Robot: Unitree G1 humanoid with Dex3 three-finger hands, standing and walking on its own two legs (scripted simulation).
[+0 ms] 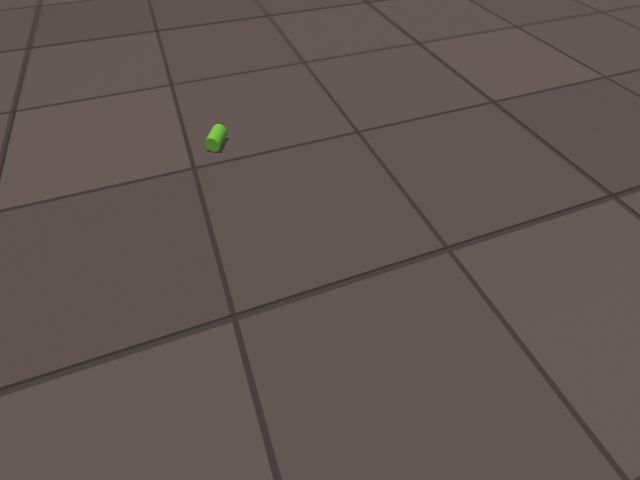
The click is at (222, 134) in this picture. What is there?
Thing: lying can
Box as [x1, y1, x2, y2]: [204, 124, 226, 151]
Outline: 220,124 215,124 212,127 204,142 205,146 213,151 219,148 226,134 226,129
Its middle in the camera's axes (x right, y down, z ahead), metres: -0.56 -0.56 +2.07
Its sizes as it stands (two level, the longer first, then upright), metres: 0.135 0.081 0.081
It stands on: the floor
